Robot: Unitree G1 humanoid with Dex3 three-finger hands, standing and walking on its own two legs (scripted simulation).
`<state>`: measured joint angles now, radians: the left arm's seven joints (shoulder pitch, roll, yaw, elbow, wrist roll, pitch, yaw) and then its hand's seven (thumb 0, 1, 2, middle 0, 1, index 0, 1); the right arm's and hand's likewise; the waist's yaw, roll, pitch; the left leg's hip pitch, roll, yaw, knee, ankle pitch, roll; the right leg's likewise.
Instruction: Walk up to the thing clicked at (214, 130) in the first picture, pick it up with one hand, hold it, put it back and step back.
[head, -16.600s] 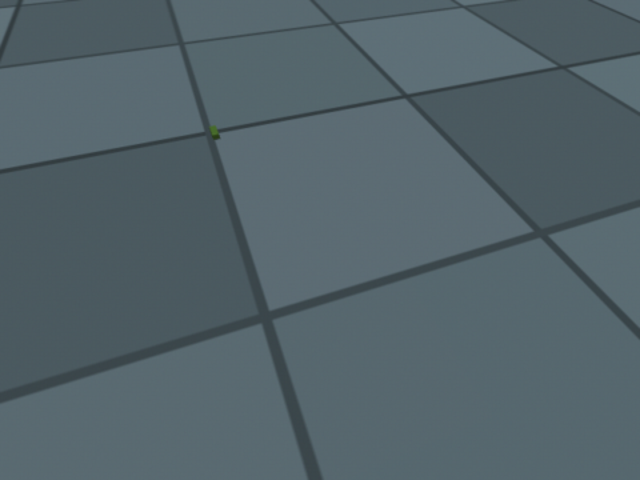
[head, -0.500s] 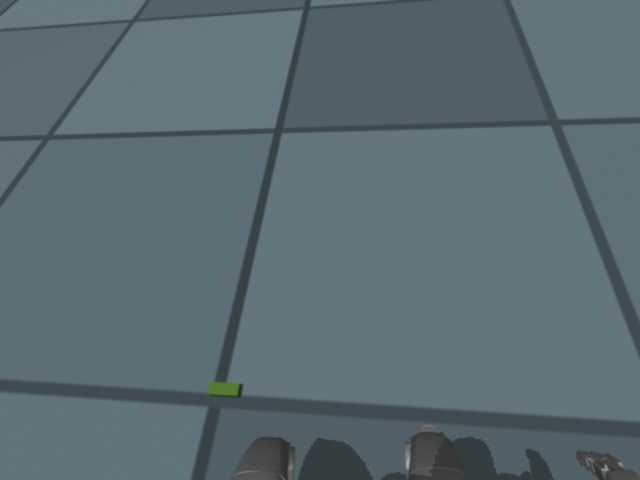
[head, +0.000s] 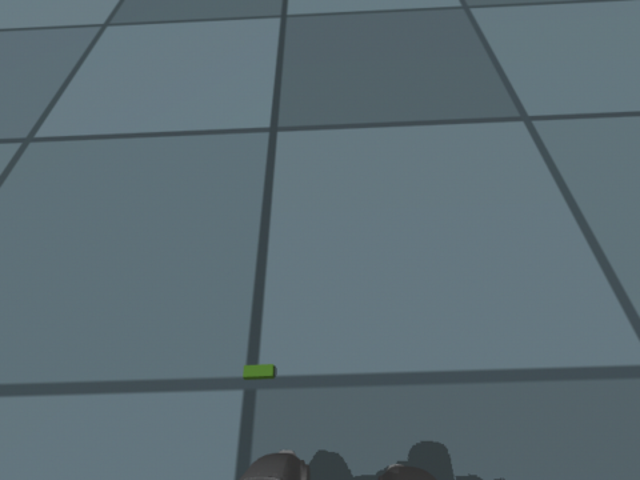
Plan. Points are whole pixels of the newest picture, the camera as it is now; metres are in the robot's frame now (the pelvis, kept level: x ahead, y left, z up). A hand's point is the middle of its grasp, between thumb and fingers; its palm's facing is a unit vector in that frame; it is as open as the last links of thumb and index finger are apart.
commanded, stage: walk up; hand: left
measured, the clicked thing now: (259, 371) +0.49 +0.24 -0.73
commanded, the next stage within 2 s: stand in 1.98 s
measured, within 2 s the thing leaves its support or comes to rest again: neither
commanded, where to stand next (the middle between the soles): +0.13 -0.02 m, yaw -1 degrees
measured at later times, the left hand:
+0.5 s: hand out of the picture +0.09 +0.33 -0.13, palm faces -0.17 -0.91 -0.39, open 7.3 cm
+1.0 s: hand (163, 436) +0.20 +0.24 -0.11, palm faces -0.11 -0.94 -0.34, open 7.3 cm
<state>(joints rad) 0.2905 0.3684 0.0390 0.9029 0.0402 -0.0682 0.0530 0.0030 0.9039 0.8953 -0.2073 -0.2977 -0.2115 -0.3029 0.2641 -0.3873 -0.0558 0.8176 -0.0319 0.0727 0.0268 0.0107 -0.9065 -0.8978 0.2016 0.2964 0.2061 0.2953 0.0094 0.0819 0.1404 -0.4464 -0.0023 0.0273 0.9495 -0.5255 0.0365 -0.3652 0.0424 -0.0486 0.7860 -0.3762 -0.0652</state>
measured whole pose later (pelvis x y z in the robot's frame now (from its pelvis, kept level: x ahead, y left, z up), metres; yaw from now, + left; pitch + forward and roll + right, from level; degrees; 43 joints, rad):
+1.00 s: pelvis +0.05 +0.01 +0.03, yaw -6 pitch -1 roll +0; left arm 0.01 0.34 0.01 1.11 0.01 -0.02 0.00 0.00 0.91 0.90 -0.20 -0.30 -0.21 -0.30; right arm 0.08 -0.36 -0.01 1.10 0.00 -0.04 0.00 0.01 -0.91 -0.90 0.20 0.30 0.21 0.30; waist -0.02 0.00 0.05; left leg -0.16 0.04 0.05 0.46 -0.28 -0.02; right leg -0.17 -0.01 -0.03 0.48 -0.29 -0.01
